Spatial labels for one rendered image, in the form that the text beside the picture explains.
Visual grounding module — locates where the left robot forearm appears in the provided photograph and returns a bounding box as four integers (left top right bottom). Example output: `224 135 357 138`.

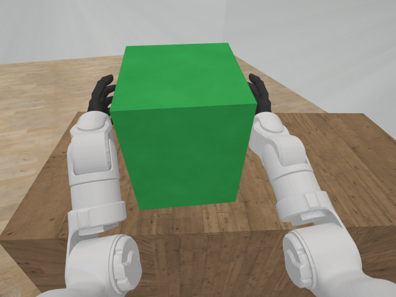
65 111 127 283

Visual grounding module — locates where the left robot upper arm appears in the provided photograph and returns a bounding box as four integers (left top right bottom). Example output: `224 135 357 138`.
36 234 142 297

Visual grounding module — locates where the carton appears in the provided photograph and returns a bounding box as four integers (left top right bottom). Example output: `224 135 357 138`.
110 43 257 210

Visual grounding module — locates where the right robot forearm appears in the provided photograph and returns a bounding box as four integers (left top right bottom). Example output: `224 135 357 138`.
249 112 362 268

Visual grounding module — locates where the robot right hand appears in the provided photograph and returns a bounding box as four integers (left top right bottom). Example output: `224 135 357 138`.
247 74 271 115

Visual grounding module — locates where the robot left hand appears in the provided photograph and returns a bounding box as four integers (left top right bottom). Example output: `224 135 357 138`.
87 74 116 125

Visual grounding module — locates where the right robot upper arm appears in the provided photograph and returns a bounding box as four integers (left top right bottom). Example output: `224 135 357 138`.
283 222 396 297

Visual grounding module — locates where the pedestal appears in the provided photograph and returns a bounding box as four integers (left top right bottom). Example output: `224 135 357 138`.
0 111 396 297

